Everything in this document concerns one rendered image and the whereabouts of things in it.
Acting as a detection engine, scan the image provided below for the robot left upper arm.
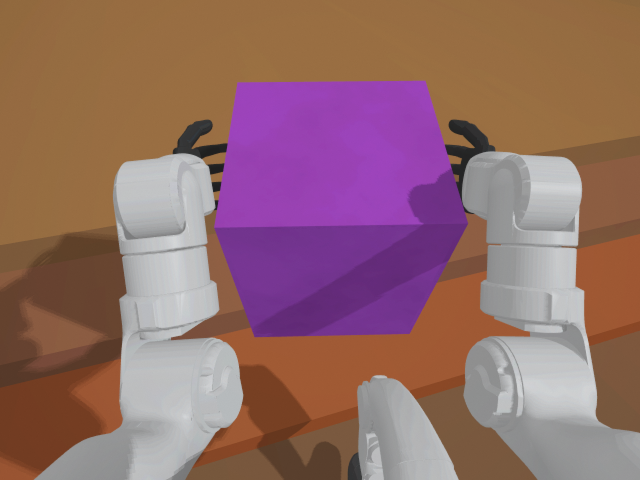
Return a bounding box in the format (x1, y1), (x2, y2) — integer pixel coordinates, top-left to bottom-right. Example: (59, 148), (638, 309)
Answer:
(34, 338), (243, 480)

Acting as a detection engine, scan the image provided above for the robot right shin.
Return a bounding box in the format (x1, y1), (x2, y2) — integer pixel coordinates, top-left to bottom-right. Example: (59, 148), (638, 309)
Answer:
(358, 375), (387, 480)

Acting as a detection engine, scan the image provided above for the left robot forearm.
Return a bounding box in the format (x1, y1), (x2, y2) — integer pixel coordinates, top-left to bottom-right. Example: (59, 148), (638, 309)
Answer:
(113, 153), (219, 417)

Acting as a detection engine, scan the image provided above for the robot right upper arm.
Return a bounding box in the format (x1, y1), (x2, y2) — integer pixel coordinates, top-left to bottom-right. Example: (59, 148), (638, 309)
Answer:
(464, 336), (640, 480)

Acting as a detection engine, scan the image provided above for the robot left hand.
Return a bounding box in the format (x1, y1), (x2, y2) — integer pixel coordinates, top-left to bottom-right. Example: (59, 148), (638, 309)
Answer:
(173, 120), (228, 210)

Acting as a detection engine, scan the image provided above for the right robot thigh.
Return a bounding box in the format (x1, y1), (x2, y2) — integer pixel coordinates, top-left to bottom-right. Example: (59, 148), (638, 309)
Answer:
(357, 378), (459, 480)

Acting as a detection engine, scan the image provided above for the right robot forearm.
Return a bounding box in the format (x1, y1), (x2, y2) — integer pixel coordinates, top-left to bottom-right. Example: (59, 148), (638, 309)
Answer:
(462, 151), (597, 406)

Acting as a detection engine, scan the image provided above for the carton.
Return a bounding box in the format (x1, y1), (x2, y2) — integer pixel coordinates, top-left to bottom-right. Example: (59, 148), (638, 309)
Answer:
(214, 81), (468, 337)

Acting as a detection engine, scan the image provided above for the robot right hand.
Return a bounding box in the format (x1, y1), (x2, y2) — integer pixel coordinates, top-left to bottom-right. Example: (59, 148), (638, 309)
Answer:
(445, 120), (496, 214)

